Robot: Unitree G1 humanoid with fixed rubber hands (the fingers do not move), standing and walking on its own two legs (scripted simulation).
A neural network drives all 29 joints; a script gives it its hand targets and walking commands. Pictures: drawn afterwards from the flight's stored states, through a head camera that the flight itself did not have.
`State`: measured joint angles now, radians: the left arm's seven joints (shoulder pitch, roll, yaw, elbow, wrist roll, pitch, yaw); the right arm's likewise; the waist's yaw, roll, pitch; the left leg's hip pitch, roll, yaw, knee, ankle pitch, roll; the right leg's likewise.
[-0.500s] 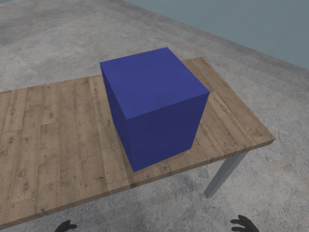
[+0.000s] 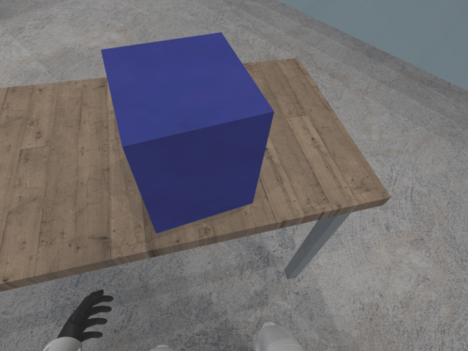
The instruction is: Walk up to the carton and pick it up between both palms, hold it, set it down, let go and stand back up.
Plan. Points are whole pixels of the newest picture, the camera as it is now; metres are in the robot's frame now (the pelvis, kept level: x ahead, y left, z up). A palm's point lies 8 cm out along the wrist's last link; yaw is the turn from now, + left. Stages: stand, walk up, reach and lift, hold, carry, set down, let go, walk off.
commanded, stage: walk up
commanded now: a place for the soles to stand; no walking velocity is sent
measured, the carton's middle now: (187, 137) +0.47 +0.07 +0.08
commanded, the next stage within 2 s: none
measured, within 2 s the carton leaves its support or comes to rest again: neither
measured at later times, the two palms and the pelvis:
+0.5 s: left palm out of the picture -0.08 +0.19 -0.09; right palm (400, 332) +0.16 -0.31 -0.10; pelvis -0.03 -0.09 +0.01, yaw +19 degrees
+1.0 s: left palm out of the picture -0.07 +0.16 -0.09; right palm (391, 324) +0.17 -0.30 -0.10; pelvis +0.00 -0.09 +0.01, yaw +23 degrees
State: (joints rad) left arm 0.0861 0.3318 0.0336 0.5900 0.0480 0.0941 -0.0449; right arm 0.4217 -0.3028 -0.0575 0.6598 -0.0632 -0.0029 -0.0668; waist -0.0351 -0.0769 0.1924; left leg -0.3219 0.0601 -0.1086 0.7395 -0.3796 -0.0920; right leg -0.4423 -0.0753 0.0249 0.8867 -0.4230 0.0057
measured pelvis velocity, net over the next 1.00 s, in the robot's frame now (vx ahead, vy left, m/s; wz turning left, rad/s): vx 0.00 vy -0.09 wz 0.40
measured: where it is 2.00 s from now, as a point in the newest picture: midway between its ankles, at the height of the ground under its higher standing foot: outside the picture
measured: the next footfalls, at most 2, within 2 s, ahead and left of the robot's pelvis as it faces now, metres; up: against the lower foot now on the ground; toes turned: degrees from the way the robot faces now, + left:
right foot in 0.02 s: +0.09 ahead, -0.14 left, +0.00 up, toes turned +10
left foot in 0.52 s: +0.02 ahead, +0.09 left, +0.00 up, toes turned +12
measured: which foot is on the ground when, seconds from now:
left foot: down 0.00-0.04, up 0.06-0.50, down 0.52-1.00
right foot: up 0.00-0.00, down 0.02-1.00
